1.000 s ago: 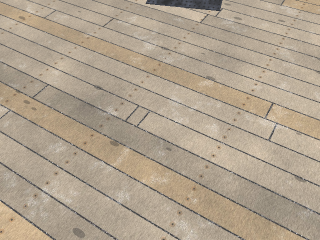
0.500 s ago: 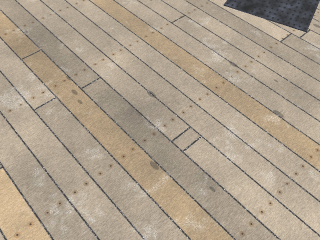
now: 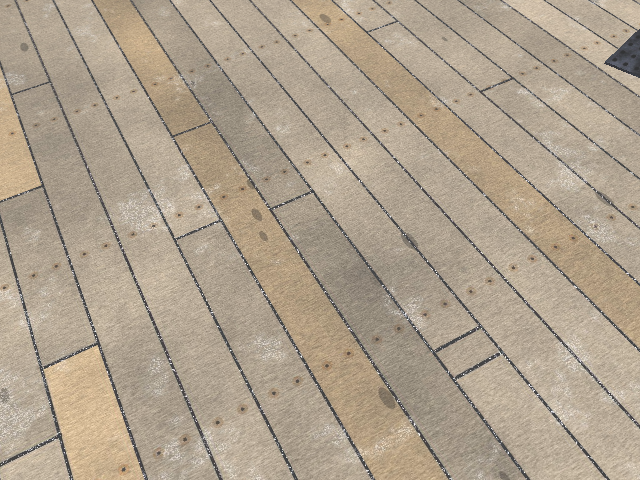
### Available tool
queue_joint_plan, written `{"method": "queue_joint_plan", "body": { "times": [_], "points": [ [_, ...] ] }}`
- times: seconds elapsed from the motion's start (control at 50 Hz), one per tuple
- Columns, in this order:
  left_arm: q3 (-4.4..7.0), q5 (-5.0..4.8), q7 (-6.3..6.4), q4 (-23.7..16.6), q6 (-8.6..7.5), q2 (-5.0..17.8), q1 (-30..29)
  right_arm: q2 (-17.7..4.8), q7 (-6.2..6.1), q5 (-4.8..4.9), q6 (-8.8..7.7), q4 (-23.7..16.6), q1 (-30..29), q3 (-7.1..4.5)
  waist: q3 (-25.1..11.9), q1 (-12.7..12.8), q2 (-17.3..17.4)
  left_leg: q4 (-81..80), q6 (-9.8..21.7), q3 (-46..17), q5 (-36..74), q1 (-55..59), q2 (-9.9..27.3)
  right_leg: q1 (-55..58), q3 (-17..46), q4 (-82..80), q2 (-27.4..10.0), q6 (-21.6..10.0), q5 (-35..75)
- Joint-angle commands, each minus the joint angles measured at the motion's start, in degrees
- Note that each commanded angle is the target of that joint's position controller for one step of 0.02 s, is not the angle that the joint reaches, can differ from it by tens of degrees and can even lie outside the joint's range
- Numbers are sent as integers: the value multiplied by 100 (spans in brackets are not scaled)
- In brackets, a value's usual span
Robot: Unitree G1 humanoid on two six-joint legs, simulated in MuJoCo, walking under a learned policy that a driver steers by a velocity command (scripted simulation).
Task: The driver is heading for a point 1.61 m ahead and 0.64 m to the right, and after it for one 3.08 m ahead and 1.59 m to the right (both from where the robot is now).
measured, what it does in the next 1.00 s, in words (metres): steps on the spot, turning right: left foot, then right foot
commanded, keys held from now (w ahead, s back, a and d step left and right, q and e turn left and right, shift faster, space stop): e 0.84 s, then no key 0.16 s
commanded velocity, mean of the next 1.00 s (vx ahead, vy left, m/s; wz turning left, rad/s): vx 0.01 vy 0.00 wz -0.46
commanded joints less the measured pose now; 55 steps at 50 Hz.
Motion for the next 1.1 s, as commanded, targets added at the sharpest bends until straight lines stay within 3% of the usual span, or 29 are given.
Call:
{"method": "queue_joint_plan", "body": {
  "times": [0.02,0.1,0.12,0.14,0.16,0.18,0.2,0.22,0.24,0.3,0.4,0.46,0.5,0.52,0.54,0.56,0.58,0.6,0.62,0.66,0.72,0.84,0.92,0.98,1.02,1.04,1.06,1.08,1.1],
  "points": [
    [329,-19,-63,-235,30,1162,69,-435,-80,47,30,-50,596,-52,-711,-157,-1065,-697,18,311,176,289,-46,561,1783,-913,-1174,-866,346],
    [438,-52,-108,-279,227,1150,-98,-365,-129,91,-109,-33,663,-7,-628,-271,-1003,-1736,219,397,687,814,-67,137,2147,-1053,-1073,-672,-784],
    [453,-83,-101,-290,268,1125,-165,-340,-156,82,-160,7,829,-3,-599,-373,-973,-2349,324,407,998,1179,-67,-120,2142,-991,-964,-501,-982],
    [449,-109,-95,-309,278,1033,-145,-484,-197,47,-212,3,895,-34,-570,-384,-781,-2849,453,153,997,1537,157,-483,2043,-849,-776,-244,-1321],
    [400,-149,-102,-416,251,786,-128,-851,-254,-58,-254,-62,969,-97,-611,-357,-42,-3421,713,-792,470,1867,1128,-1020,1631,-138,-413,45,-1801],
    [366,-192,-95,-562,214,573,-277,-1336,-270,-85,-236,-146,527,-239,-181,-303,1339,-4066,1298,-2112,263,1223,2265,-1608,354,1237,599,196,-2040],
    [476,-9,-50,-454,222,972,-187,-1016,-254,-110,-250,-251,224,-184,-87,-218,794,-3874,1603,-1857,1437,568,2589,-1261,317,2624,218,229,-2399],
    [543,-13,-56,-285,251,1003,120,-621,-247,-55,-283,-365,-80,-65,-187,72,354,-3659,1539,-1328,2389,378,2282,-963,367,3286,218,208,-2243],
    [550,-3,-64,-149,296,924,416,-474,-244,-33,-302,-431,-286,-19,-227,239,241,-3477,1396,-787,3112,414,2002,-910,321,3771,178,256,-2029],
    [522,19,-165,-172,392,799,374,-518,-252,-17,-331,-445,-78,-22,-334,84,528,-3095,1245,-50,4258,1205,1682,-1321,89,3854,41,430,-1808],
    [413,-63,-323,-567,456,631,-268,-831,-172,-32,-298,-310,477,-152,-460,-370,759,-2725,1250,136,4527,1871,1936,-974,-182,2350,-94,481,-2048],
    [419,-121,-309,-698,451,699,-290,-1007,-77,-36,-287,-308,426,-234,-534,-377,920,-2450,1151,277,4746,1682,2019,-367,-477,1641,3,327,-2083],
    [425,-109,-280,-707,408,679,-125,-1058,-47,17,-281,-314,312,-272,-581,-212,862,-2047,969,443,4572,1516,1988,94,-604,811,80,206,-1614],
    [426,-55,-241,-673,346,684,49,-1054,-46,57,-277,-296,285,-285,-632,-30,650,-1618,712,667,4091,1210,1875,604,-546,-21,117,128,-811],
    [510,31,-182,-637,257,1010,284,-931,-39,45,-286,-298,442,-267,-828,81,-84,-674,349,994,2975,464,1605,1447,354,-609,-358,-36,-133],
    [717,4,-162,-761,172,2004,405,-344,-13,-14,-258,-714,382,-110,-812,-57,-1803,663,-145,1414,-518,-1334,577,2183,2830,-555,-2237,-790,2820],
    [772,-128,-165,-599,164,1955,1004,-501,-106,-50,-164,-770,-100,-100,-1055,457,-1222,1480,-115,514,-1085,-1439,453,1982,2854,-427,-2471,-1551,3507],
    [683,-126,-142,-585,183,1637,801,-565,-99,17,-124,-739,-107,-122,-725,247,-839,1819,-91,326,-700,-1554,580,1778,2385,-425,-2158,-1576,3099],
    [599,-116,-104,-650,223,1346,330,-607,-68,71,-145,-664,-86,-138,-388,52,-650,1694,-70,241,-169,-1535,680,1434,1968,-525,-1743,-1338,2490],
    [525,-139,-44,-779,266,1124,-145,-765,-25,-18,-170,-591,69,-190,-383,-147,-784,1398,-113,277,434,-1360,677,1332,1602,-585,-1219,-1012,2250],
    [559,-136,-79,-742,239,1236,76,-655,30,-18,-131,-589,185,-173,-663,-123,-624,1192,-187,312,617,-1237,527,1441,1639,-539,-1126,-1009,2261],
    [610,-51,-65,-718,258,1364,345,-600,-21,-3,-91,-806,-182,-134,-541,74,-786,285,-203,207,628,-1246,412,1271,2264,-560,-1090,-1076,1044],
    [575,8,-73,-735,267,1304,255,-555,-45,49,-131,-830,-153,-90,-622,82,-824,-291,-92,282,590,-602,316,969,2353,-402,-1036,-992,1212],
    [537,20,-70,-706,285,1261,122,-537,-84,99,-164,-831,5,-60,-632,5,-871,-999,48,334,552,52,232,777,2509,-229,-1009,-854,1624],
    [477,-64,-33,-687,293,1166,-81,-434,-131,75,-228,-721,375,-22,-616,-274,-743,-2423,167,346,1368,912,246,475,2507,3,-806,-545,1325],
    [409,-87,-12,-680,264,990,-11,-535,-181,14,-288,-711,414,-22,-641,-253,-438,-3066,257,-77,1786,1410,654,157,2391,189,-596,-250,524],
    [289,-63,-15,-685,225,563,356,-847,-223,-76,-337,-820,304,-19,-836,-15,739,-3541,524,-1467,2250,1814,1980,-174,1657,1122,-5,48,-1198],
    [383,-66,42,-669,277,898,314,-1108,-160,-33,-313,-822,87,-64,-611,-38,1072,-3422,1307,-2126,3119,971,2543,-269,845,1659,668,130,-2682],
    [435,1,61,-570,313,1086,330,-878,-101,2,-334,-786,135,-22,-525,-53,706,-3400,1577,-2030,3228,742,2518,-118,879,2335,431,190,-2740]
  ]
}}
Velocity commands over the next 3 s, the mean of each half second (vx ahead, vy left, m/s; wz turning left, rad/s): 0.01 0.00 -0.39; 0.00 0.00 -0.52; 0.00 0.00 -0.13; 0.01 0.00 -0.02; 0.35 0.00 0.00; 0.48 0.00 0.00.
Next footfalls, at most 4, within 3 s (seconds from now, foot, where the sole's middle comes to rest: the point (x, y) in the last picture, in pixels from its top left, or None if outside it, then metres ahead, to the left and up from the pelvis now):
0.14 left None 0.03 0.11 -0.78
0.54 right None -0.01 -0.11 -0.78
1.04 left None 0.10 0.05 -0.78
1.34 right None -0.06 -0.10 -0.78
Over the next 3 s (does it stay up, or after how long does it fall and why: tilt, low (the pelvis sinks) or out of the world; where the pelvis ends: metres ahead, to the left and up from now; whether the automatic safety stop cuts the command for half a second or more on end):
stays up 0.37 -0.25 0.01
